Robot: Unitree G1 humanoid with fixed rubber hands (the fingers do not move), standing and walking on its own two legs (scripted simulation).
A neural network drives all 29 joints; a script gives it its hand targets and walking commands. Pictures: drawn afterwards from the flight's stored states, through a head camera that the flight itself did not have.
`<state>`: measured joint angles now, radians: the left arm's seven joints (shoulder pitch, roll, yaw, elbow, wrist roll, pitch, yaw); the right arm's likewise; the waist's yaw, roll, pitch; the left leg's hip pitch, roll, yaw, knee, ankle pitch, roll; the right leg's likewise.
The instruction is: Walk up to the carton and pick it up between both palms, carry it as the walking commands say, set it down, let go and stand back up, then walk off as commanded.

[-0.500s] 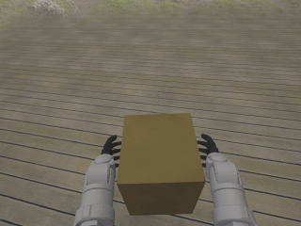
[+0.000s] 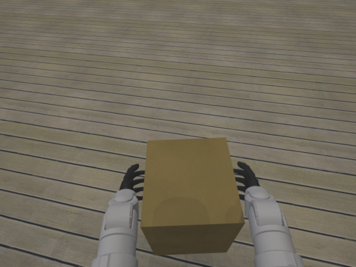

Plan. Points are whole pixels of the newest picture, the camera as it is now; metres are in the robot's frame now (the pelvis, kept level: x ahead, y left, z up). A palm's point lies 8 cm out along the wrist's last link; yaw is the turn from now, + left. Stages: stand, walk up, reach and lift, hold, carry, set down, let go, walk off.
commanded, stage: set down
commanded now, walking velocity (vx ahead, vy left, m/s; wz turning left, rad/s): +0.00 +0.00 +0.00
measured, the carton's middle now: (188, 199) +0.33 -0.01 -0.06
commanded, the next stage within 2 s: none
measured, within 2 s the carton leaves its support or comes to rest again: neither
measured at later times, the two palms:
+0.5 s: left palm (134, 206) +0.32 +0.14 -0.07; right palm (242, 206) +0.31 -0.15 -0.08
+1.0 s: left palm (140, 207) +0.36 +0.14 -0.16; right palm (234, 211) +0.34 -0.15 -0.17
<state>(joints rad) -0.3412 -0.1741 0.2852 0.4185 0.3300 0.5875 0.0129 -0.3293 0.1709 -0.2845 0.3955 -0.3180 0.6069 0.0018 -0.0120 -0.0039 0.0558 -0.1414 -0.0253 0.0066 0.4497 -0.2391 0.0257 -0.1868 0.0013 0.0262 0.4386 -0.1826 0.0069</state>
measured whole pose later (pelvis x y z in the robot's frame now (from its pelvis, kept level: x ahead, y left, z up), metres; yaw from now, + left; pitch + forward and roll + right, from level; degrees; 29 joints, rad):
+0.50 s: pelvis -0.03 +0.00 -0.04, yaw +1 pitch +13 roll +0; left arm -0.48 -0.16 0.39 0.56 0.32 0.30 0.00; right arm -0.43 0.21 -0.41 0.48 -0.33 0.32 -0.02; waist -0.01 0.01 0.01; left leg -0.70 -0.03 0.00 0.77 -0.31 0.02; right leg -0.73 0.00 0.02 0.74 -0.24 0.01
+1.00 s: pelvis -0.05 -0.01 -0.11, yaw +1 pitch +30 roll +0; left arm -0.69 -0.10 0.42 0.61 0.27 0.28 -0.03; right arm -0.59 0.22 -0.47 0.44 -0.30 0.31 -0.06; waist 0.00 0.01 -0.12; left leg -1.27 -0.03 0.01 1.15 -0.41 0.02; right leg -1.31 0.01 0.02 1.12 -0.34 0.00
